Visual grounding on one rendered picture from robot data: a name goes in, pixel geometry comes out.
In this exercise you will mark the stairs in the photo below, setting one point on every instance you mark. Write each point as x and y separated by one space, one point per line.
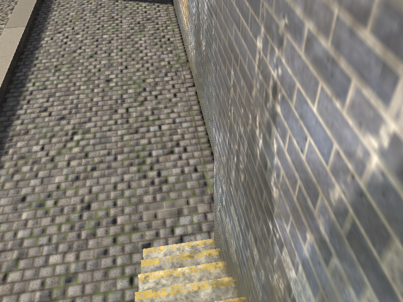
186 272

